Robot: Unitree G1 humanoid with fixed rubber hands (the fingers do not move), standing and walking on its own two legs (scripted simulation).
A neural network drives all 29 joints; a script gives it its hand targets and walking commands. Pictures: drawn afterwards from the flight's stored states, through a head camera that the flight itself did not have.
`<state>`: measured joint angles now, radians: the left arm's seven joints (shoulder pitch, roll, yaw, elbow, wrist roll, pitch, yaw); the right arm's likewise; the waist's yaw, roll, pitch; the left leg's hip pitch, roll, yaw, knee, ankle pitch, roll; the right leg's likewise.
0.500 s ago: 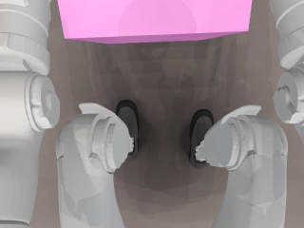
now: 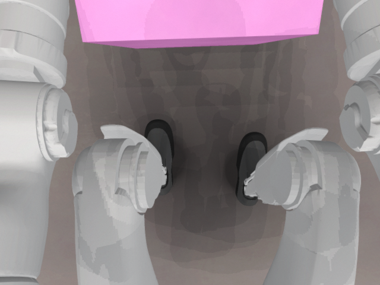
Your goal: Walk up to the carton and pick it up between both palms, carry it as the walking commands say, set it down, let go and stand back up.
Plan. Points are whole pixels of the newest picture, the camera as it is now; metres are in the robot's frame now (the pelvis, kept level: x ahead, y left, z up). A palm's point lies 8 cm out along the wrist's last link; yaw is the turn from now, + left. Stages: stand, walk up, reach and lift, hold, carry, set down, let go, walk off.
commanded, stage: reach and lift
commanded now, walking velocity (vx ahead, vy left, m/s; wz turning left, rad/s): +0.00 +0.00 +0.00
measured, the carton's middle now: out of the picture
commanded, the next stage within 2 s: none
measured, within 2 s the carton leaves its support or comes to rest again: leaves its support in 0.68 s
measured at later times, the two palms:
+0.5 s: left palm out of the picture +0.57 +0.23 -0.17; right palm out of the picture +0.60 -0.13 -0.17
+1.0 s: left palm out of the picture +0.56 +0.23 -0.09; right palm out of the picture +0.59 -0.12 -0.09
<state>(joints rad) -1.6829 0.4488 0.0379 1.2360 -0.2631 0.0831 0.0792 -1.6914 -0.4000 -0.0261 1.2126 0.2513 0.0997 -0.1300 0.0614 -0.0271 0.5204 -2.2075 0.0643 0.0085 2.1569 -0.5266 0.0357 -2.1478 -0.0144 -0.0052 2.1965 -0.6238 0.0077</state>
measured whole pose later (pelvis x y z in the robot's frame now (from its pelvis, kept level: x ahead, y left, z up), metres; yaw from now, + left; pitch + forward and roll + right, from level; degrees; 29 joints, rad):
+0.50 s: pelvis +0.00 +0.00 -0.02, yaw +0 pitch +33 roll -1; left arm -1.57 0.43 0.21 0.98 -0.13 0.27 -0.02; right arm -1.57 -0.34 -0.24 0.94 0.10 0.26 -0.05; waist 0.06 -0.03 0.49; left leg -2.27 0.06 0.00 2.21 -0.53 0.02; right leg -2.21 0.01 0.00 2.26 -0.64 0.01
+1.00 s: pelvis +0.01 -0.01 +0.03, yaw +0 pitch +42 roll -1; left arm -1.46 0.34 0.30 0.91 0.01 0.35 0.01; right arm -1.46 -0.26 -0.33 0.89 -0.02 0.33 -0.08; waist 0.05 -0.04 0.22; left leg -2.25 0.03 -0.02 2.03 -0.51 0.00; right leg -2.20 0.03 0.01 2.07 -0.61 0.02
